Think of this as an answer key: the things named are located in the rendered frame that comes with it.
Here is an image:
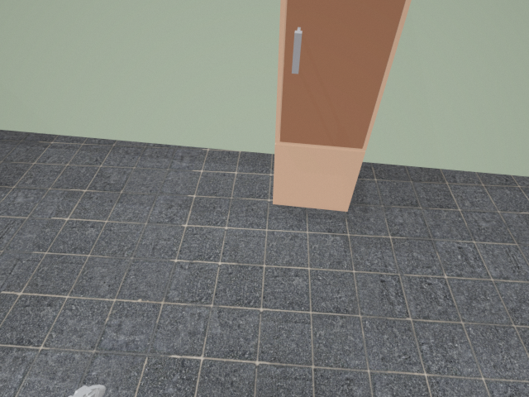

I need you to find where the cupboard door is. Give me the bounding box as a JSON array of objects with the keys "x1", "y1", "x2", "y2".
[{"x1": 280, "y1": 0, "x2": 405, "y2": 149}]

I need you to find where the handle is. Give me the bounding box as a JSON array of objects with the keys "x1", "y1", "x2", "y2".
[{"x1": 292, "y1": 27, "x2": 303, "y2": 74}]

